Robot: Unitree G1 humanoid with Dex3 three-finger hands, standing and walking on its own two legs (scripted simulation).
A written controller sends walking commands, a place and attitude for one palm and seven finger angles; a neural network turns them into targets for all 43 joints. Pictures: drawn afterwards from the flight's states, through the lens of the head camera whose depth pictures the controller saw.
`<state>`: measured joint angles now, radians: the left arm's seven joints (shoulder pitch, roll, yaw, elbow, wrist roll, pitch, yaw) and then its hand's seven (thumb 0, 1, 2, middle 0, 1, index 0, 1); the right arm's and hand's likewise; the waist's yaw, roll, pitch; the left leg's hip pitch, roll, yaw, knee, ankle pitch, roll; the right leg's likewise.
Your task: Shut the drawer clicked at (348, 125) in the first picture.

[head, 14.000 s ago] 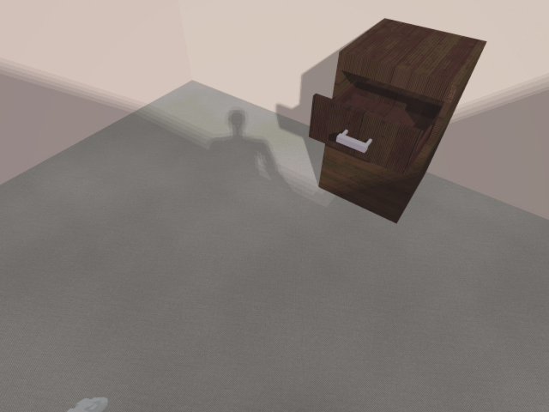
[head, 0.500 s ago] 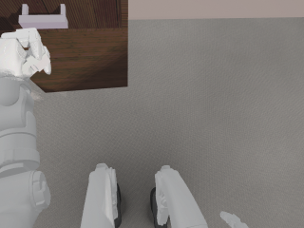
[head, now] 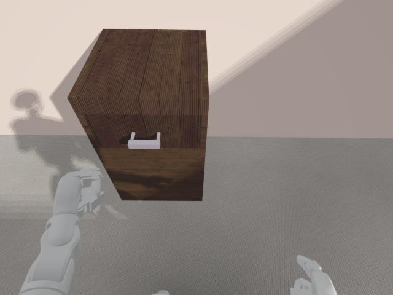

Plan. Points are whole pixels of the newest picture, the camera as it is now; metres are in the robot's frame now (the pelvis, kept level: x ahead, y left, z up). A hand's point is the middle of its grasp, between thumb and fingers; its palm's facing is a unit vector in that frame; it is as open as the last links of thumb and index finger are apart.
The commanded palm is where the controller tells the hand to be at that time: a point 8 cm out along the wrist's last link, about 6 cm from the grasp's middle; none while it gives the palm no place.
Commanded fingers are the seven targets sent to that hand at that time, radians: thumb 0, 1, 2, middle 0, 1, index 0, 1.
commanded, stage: draw the hand back to the body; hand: left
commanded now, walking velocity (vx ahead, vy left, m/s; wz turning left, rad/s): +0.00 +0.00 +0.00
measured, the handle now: (145, 139) +0.63 +0.20 -0.18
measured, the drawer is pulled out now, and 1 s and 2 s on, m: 0.00 0.00 0.00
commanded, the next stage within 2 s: step back with the hand held close in 0.66 s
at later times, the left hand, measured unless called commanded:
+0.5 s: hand (10, 217) +0.19 +0.23 +0.20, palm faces +0.39 -0.83 -0.40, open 3.2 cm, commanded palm +0.14 +0.28 +0.21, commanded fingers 0.00 0.90 0.90 -1.40 -1.60 -1.40 -1.60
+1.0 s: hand (21, 219) +0.19 +0.22 +0.19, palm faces +0.33 -0.82 -0.47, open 3.2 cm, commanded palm +0.13 +0.27 +0.21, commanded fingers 0.00 0.90 0.90 -1.40 -1.60 -1.40 -1.60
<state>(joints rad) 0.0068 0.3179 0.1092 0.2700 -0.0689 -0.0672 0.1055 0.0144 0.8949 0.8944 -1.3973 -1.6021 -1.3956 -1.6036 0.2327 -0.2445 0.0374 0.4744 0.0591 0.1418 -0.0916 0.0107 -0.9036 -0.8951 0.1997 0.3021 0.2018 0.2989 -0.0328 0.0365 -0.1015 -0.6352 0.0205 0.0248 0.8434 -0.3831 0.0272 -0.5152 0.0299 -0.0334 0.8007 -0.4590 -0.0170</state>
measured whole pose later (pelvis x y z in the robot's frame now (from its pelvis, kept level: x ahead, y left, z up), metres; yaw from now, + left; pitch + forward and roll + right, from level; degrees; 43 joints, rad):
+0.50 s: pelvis +0.02 -0.01 +0.03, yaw +1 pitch -2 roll +0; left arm 0.55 0.36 0.28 -0.48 -0.10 -0.05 0.11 0.01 0.89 0.89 -1.40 -1.60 -1.40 -1.60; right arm 0.20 -0.24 0.04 0.55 0.04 -0.05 -0.07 0.02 -0.90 -0.90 0.20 0.30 0.20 0.30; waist 0.06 0.08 -0.04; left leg -0.21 0.00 0.02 0.51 -0.27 0.02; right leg -0.08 0.02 -0.03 0.46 -0.34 -0.02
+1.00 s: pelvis +0.00 -0.01 +0.04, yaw +0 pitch -1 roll +0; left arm 0.59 0.35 0.34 -0.45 -0.07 -0.19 0.09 0.01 0.89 0.89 -1.40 -1.60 -1.40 -1.60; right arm 0.19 -0.25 -0.01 0.57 0.01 -0.01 -0.06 0.02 -0.90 -0.90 0.20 0.30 0.20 0.30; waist 0.00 0.07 0.01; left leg -0.25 0.02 0.04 0.49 -0.23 0.01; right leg -0.14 0.03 -0.02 0.45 -0.30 -0.02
